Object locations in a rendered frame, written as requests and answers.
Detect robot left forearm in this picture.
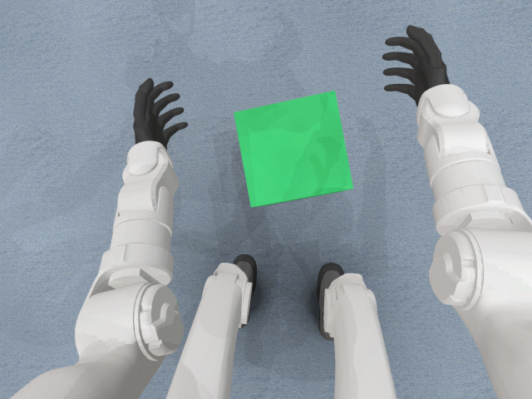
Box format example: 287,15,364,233
75,140,179,352

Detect robot shin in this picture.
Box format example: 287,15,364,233
329,273,377,308
202,263,247,295

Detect robot right forearm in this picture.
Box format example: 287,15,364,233
416,84,532,236

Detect robot right hand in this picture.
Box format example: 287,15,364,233
382,25,450,106

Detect robot left upper arm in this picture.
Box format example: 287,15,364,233
10,282,184,399

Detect carton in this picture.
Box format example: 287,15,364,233
234,91,353,207

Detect robot left hand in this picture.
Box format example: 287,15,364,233
133,78,188,150

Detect right robot shin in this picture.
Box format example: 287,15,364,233
329,273,377,308

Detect robot right upper arm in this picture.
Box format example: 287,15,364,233
429,228,532,399

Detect left robot shin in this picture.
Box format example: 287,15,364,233
202,263,247,295

